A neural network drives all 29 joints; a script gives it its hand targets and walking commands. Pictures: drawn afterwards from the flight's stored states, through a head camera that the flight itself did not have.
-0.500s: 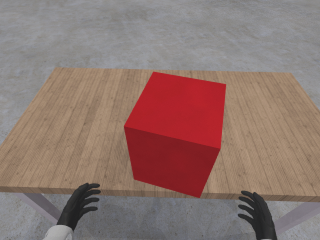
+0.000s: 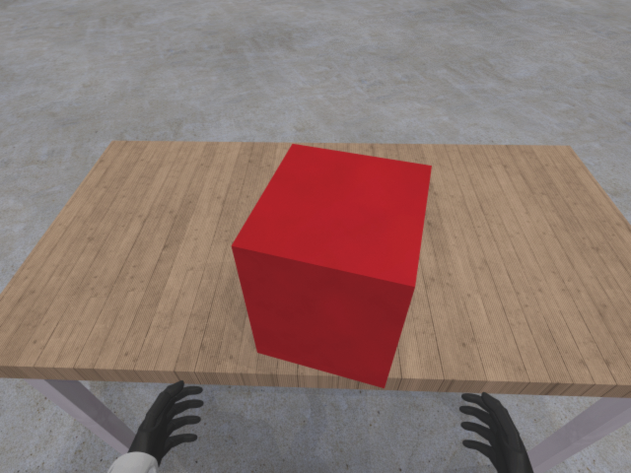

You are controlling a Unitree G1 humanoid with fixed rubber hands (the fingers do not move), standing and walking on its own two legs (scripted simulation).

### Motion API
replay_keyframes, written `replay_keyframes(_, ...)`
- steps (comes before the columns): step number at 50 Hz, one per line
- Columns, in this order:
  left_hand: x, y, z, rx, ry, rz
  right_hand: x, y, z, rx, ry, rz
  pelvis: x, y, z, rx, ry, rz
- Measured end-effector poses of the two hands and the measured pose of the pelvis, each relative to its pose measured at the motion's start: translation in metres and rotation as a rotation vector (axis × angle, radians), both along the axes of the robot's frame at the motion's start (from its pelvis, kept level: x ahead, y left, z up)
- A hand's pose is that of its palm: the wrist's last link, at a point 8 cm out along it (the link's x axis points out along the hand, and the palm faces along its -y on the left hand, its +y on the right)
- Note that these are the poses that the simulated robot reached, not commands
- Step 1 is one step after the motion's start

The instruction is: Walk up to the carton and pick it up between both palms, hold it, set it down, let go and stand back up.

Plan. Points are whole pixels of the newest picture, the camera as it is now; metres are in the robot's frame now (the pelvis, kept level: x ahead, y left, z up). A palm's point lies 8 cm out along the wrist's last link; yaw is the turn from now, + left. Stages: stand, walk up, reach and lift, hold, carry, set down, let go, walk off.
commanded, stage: set down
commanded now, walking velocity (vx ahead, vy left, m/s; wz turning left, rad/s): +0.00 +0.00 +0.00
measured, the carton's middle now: (338, 265) +0.38 +0.01 +0.04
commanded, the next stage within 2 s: let go in 0.54 s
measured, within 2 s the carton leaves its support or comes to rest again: neither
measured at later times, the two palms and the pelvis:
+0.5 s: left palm (170, 447) +0.16 +0.22 -0.07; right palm (526, 466) +0.16 -0.23 -0.08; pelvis +0.01 -0.01 +0.00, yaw +0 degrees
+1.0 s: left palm (173, 443) +0.17 +0.22 -0.08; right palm (530, 464) +0.16 -0.23 -0.08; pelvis +0.01 -0.01 +0.00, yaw +0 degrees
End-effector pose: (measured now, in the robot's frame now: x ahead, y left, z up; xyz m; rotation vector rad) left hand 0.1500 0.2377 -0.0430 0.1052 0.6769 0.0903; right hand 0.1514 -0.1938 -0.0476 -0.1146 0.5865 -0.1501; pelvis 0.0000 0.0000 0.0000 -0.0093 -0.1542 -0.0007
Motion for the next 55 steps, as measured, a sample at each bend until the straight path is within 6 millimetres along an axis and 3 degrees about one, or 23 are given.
replay_keyframes(6, -0.003, -0.003, -0.009, 0.017, 0.041, 0.018, -0.004, -0.01, -0.013, -0.01, 0.044, 0.012, 0.0, -0.004, 0.0, 0.001, 0.004, 0.0)
replay_keyframes(38, 0.014, -0.022, -0.034, 0.055, 0.144, 0.014, 0.008, -0.039, -0.035, -0.049, 0.14, 0.095, 0.011, -0.014, 0.001, 0.004, 0.054, 0.003)
replay_keyframes(52, 0.016, -0.012, -0.031, 0.058, 0.122, 0.011, 0.012, -0.038, -0.031, -0.047, 0.119, 0.086, 0.011, -0.006, 0.0, 0.001, 0.056, 0.002)
replay_keyframes(55, 0.012, 0.002, -0.034, 0.11, 0.12, 0.003, 0.005, -0.044, -0.039, -0.101, 0.206, 0.1, 0.01, -0.004, -0.001, 0.004, 0.08, 0.006)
